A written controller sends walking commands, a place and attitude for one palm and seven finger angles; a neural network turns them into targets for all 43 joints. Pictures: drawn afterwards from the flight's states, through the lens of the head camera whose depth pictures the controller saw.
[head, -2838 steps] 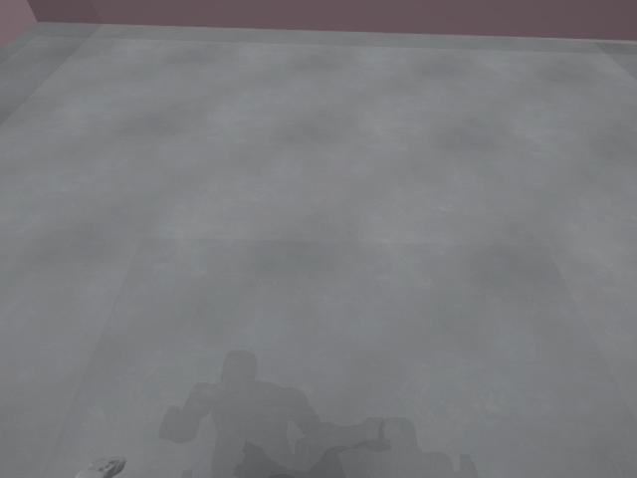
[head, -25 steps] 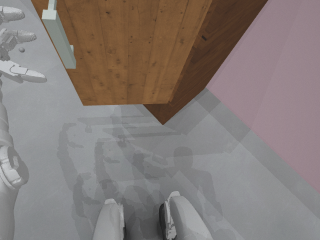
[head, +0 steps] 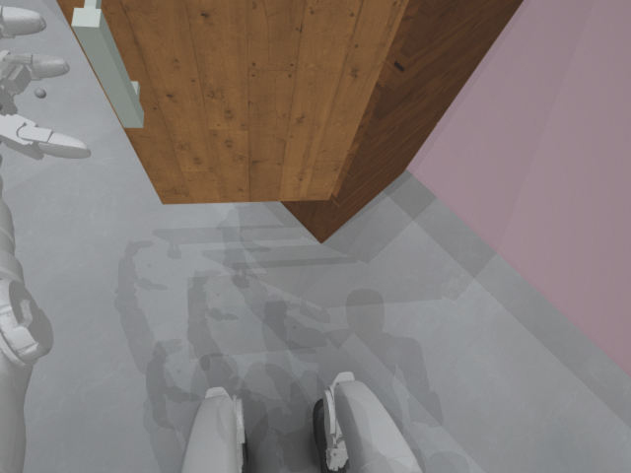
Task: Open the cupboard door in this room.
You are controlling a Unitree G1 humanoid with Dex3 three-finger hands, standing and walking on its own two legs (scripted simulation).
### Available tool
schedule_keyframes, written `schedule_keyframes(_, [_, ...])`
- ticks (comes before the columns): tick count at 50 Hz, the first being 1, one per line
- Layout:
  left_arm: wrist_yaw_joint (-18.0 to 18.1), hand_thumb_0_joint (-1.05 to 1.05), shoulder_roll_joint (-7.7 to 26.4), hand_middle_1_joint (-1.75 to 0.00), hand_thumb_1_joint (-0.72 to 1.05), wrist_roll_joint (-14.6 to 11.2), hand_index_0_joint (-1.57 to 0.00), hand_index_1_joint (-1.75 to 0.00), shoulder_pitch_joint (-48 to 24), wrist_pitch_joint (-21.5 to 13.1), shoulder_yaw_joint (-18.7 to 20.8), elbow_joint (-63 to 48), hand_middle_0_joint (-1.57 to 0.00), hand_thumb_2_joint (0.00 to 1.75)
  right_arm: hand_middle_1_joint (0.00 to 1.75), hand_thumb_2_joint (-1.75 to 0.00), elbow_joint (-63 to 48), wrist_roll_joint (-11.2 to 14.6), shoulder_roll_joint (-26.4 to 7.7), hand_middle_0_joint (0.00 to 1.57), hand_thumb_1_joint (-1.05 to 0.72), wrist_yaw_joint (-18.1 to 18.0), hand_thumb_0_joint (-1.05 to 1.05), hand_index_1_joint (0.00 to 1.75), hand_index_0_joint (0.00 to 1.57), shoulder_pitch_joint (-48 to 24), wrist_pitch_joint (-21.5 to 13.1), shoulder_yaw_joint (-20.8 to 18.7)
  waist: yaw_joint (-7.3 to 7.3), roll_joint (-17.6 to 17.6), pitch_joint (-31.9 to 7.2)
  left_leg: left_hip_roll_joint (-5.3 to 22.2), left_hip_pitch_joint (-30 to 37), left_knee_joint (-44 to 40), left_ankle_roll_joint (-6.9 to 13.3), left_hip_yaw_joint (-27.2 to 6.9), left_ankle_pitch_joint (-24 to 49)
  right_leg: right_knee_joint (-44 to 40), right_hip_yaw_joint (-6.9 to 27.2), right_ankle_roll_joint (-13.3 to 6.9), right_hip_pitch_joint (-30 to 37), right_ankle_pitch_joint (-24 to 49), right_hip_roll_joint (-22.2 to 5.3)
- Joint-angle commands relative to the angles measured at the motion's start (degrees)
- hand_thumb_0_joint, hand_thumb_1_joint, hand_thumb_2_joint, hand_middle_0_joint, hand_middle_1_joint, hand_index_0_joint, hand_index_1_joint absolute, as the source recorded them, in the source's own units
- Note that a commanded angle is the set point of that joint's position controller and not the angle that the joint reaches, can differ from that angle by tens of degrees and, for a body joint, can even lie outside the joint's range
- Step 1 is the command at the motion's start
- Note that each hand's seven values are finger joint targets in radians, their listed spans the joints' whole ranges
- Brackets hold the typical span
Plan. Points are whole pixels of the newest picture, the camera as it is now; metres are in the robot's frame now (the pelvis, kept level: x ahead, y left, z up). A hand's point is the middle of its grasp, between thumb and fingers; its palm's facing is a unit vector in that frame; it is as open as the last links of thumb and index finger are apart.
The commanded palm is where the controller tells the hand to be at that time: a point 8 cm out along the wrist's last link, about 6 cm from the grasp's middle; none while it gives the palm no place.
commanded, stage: slide the fingers in behind the handle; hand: left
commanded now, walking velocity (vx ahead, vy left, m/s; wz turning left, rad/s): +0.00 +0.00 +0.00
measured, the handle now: (115, 62) +0.58 +0.19 +0.06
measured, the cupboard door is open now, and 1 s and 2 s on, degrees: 52 52 52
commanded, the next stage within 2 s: close the thumb around the handle in 1.58 s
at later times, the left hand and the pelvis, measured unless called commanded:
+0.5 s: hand (78, 90) +0.53 +0.22 +0.07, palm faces +0.00 -1.00 -0.02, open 14.0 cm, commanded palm +0.51 +0.24 +0.06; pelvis +0.00 +0.00 +0.00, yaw +0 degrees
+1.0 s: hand (117, 94) +0.53 +0.18 +0.07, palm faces +0.01 -1.00 -0.03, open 14.0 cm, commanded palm +0.51 +0.21 +0.06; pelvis +0.00 -0.01 +0.01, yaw +1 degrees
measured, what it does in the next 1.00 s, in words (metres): stands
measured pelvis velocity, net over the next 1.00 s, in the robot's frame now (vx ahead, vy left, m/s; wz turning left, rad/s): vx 0.00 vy -0.01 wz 0.01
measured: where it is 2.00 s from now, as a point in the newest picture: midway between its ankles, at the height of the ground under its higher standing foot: (284, 470)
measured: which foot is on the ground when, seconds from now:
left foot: down 0.00-1.00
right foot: down 0.00-1.00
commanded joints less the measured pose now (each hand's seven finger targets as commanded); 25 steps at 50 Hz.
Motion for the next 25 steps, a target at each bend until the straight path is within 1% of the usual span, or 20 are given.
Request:
schedule_keyframes(1, [-0.94,0.0,15.31,-1.2,-0.5,-1.25,-0.3,-1.2,-24.12,-2.55,0.32,-11.02,-0.3,0.3,0.3,-0.9,-1.33,0.02,-11.78,0.2,-0.9,-0.95,0.0,0.3,0.2,12.01,-0.53,-4.37,-0.99,11.5,-31.51,-1.26,23.7,-7.04,1.02,-1.96,24.93,-6.36,1.27,-1.7,12.75,16.53,1.71])
schedule_keyframes(2, [-0.92,0.0,14.03,-1.2,-0.5,-1.61,-0.3,-1.2,-25.3,-2.81,-0.32,-12.1,-0.3,0.3,0.3,-0.9,-1.25,-0.11,-11.71,0.2,-0.9,-0.95,0.0,0.3,0.2,12.21,-0.74,-4.44,-1.4,12.39,-32.22,-1.18,25.46,-6.91,1.03,-2.29,26.05,-6.01,1.04,-1.94,11.39,16.63,1.79])
schedule_keyframes(3, [-0.76,0.0,14.13,-1.2,-0.5,-1.46,-0.3,-1.2,-25.68,-2.85,-0.38,-12.37,-0.3,0.3,0.3,-0.9,-0.84,-0.18,-11.8,0.2,-0.9,-0.97,0.0,0.3,0.2,12.45,-0.71,-4.53,-1.2,13.02,-32.74,-0.99,26.76,-7.04,0.74,-2.67,26.82,-6.03,0.8,-1.91,10.64,16.44,1.74])
schedule_keyframes(4, [-0.67,0.0,13.16,-1.2,-0.5,-1.7,-0.3,-1.2,-25.63,-2.73,-0.72,-12.57,-0.3,0.3,0.3,-0.9,-0.76,-0.26,-11.74,0.2,-0.9,-0.82,0.0,0.3,0.2,12.67,-0.82,-4.63,-1.26,13.23,-33.49,-1.02,27.25,-6.92,0.74,-2.72,27.03,-6.07,0.77,-1.86,10.5,16.43,1.81])
schedule_keyframes(5, [-0.4,0.0,14.11,-1.2,-0.5,-1.57,-0.3,-1.2,-25.23,-2.7,0.17,-13.04,-0.3,0.3,0.3,-0.9,-0.63,-0.35,-11.87,0.2,-0.9,-0.78,0.0,0.3,0.2,12.9,-0.83,-4.76,-0.91,13.19,-34.02,-0.89,27.82,-7.06,0.58,-2.94,27.56,-5.96,0.58,-1.95,10.42,16.32,1.77])
schedule_keyframes(6, [-0.1,0.0,13.8,-1.2,-0.5,-1.79,-0.3,-1.2,-23.74,-2.45,0.56,-12.77,-0.3,0.3,0.3,-0.9,-0.75,-0.33,-11.81,0.2,-0.9,-0.66,0.0,0.3,0.2,13.0,-0.82,-4.82,-0.57,12.88,-34.12,-1.05,27.71,-7.12,0.64,-2.68,28.02,-6.19,0.68,-1.92,11.06,16.9,1.76])
schedule_keyframes(7, [0.1,0.0,13.34,-1.2,-0.5,-1.91,-0.3,-1.2,-23.73,-2.76,0.39,-13.83,-0.3,0.3,0.3,-0.9,-0.82,-0.46,-11.75,0.2,-0.9,-0.51,0.0,0.3,0.2,13.3,-0.86,-4.86,-0.4,13.81,-34.62,-0.96,29.28,-7.42,0.42,-3.11,29.33,-5.91,0.38,-2.18,10.45,17.01,1.83])
schedule_keyframes(8, [0.47,0.0,12.37,-1.2,-0.5,-1.84,-0.3,-1.2,-22.95,-2.5,0.08,-13.64,-0.3,0.3,0.3,-0.9,-0.78,-0.43,-11.59,0.2,-0.9,-0.34,0.0,0.3,0.2,13.08,-0.78,-4.92,-0.28,13.44,-34.48,-0.97,29.12,-7.4,0.43,-2.82,29.36,-6.15,0.41,-1.99,10.59,17.33,1.81])
schedule_keyframes(9, [0.95,0.0,12.47,-1.2,-0.5,-1.75,-0.3,-1.2,-23.21,-2.35,0.17,-13.56,-0.3,0.3,0.3,-0.9,-0.73,-0.41,-11.62,0.2,-0.9,-0.29,0.0,0.3,0.2,13.15,-0.73,-4.93,-0.53,11.94,-33.39,-0.93,28.21,-7.58,0.54,-2.81,28.37,-6.47,0.47,-1.84,11.06,17.03,1.84])
schedule_keyframes(10, [1.39,0.0,12.64,-1.2,-0.5,-1.51,-0.3,-1.2,-22.58,-2.08,0.31,-13.24,-0.3,0.3,0.3,-0.9,-0.96,-0.3,-11.47,0.2,-0.9,-0.21,0.0,0.3,0.2,12.97,-0.67,-4.88,-0.3,11.47,-32.38,-1.04,26.59,-7.78,0.69,-2.36,26.72,-6.69,0.62,-1.78,11.84,16.43,1.89])
schedule_keyframes(11, [1.97,0.0,13.38,-1.2,-0.5,-1.29,-0.3,-1.2,-23.32,-2.15,0.74,-14.11,-0.3,0.3,0.3,-0.9,-1.1,-0.4,-11.49,0.2,-0.9,-0.19,0.0,0.3,0.2,12.95,-0.69,-4.81,-0.21,11.57,-32.12,-1.17,25.79,-7.99,0.8,-2.19,26.15,-6.81,0.79,-1.81,12.76,16.5,1.79])
schedule_keyframes(13, [2.94,0.0,12.89,-1.2,-0.5,-0.99,-0.3,-1.2,-23.25,-3.02,0.84,-15.81,-0.3,0.3,0.3,-0.9,-1.19,-0.46,-11.31,0.2,-0.9,-0.06,0.0,0.3,0.2,13.02,-0.78,-5.08,0.17,12.69,-33.8,-1.15,28.11,-8.25,0.48,-2.45,27.48,-6.57,0.64,-1.93,12.2,16.67,1.81])
schedule_keyframes(14, [3.38,0.0,12.07,-1.2,-0.5,-0.86,-0.3,-1.2,-22.48,-3.22,0.49,-15.43,-0.3,0.3,0.3,-0.9,-1.24,-0.48,-11.19,0.2,-0.9,0.01,0.0,0.3,0.2,12.97,-0.82,-5.08,0.22,12.51,-33.21,-1.11,28.34,-8.49,0.37,-2.56,27.58,-6.57,0.41,-1.97,11.82,16.38,1.8])
schedule_keyframes(15, [3.74,0.0,10.87,-1.2,-0.5,-0.81,-0.3,-1.2,-22.81,-3.29,-0.37,-15.03,-0.3,0.3,0.3,-0.9,-1.19,-0.55,-11.1,0.2,-0.9,0.14,0.0,0.3,0.2,12.83,-0.86,-5.0,-0.12,11.96,-32.28,-1.15,27.65,-8.53,0.46,-2.45,26.29,-6.79,0.47,-1.89,11.52,15.48,1.85])
schedule_keyframes(16, [4.11,0.0,10.68,-1.2,-0.5,-0.73,-0.3,-1.2,-23.17,-3.33,-0.46,-14.52,-0.3,0.3,0.3,-0.9,-1.0,-0.51,-11.06,0.2,-0.9,0.11,0.0,0.3,0.2,12.77,-0.87,-5.06,-0.53,11.39,-30.79,-1.1,27.2,-8.75,0.5,-2.35,25.78,-7.11,0.45,-1.87,11.44,15.36,1.79])
schedule_keyframes(18, [4.61,0.0,11.05,-1.2,-0.5,-0.67,-0.3,-1.2,-23.01,-3.86,0.09,-13.96,-0.3,0.3,0.3,-0.9,-0.97,-0.57,-11.21,0.2,-0.9,0.08,0.0,0.3,0.2,12.86,-0.95,-5.08,-0.28,11.26,-31.14,-1.18,27.4,-8.84,0.45,-2.38,25.59,-7.02,0.51,-1.94,11.39,15.06,1.82])
schedule_keyframes(20, [4.98,0.0,10.91,-1.2,-0.5,-0.35,-0.3,-1.2,-23.44,-4.4,-0.1,-15.21,-0.3,0.3,0.3,-0.9,-1.03,-0.71,-11.08,0.2,-0.9,0.18,0.0,0.3,0.2,12.82,-1.04,-5.1,0.0,12.11,-32.33,-1.29,27.97,-8.93,0.32,-2.4,26.35,-6.79,0.51,-2.03,12.18,15.7,1.7])
schedule_keyframes(22, [5.21,0.0,7.81,-1.2,-0.5,-0.58,-0.3,-1.2,-23.07,-4.97,-1.94,-15.76,-0.3,0.3,0.3,-0.9,-1.04,-0.82,-10.82,0.2,-0.9,0.34,0.0,0.3,0.2,12.95,-1.08,-5.28,-0.34,12.52,-32.47,-1.18,30.36,-9.0,0.12,-2.82,28.4,-6.6,0.18,-2.19,10.76,16.16,1.77])
schedule_keyframes(24, [5.55,0.0,5.47,-1.2,-0.5,-0.79,-0.3,-1.2,-21.82,-4.86,-3.04,-15.2,-0.3,0.3,0.3,-0.9,-0.77,-0.81,-10.74,0.2,-0.9,0.51,0.0,0.3,0.2,12.94,-0.94,-5.54,-0.32,12.13,-32.33,-1.04,31.33,-9.11,-0.15,-2.93,29.38,-6.8,-0.07,-2.08,10.06,16.35,1.7])
schedule_keyframes(25, [5.78,0.0,5.25,-1.2,-0.5,-0.92,-0.3,-1.2,-21.7,-4.73,-2.87,-14.98,-0.3,0.3,0.3,-0.9,-0.76,-0.82,-10.73,0.2,-0.9,0.55,0.0,0.3,0.2,12.89,-0.9,-5.62,-0.26,11.28,-31.91,-1.09,30.62,-9.11,-0.07,-2.71,28.91,-6.91,0.0,-2.0,10.54,16.48,1.69])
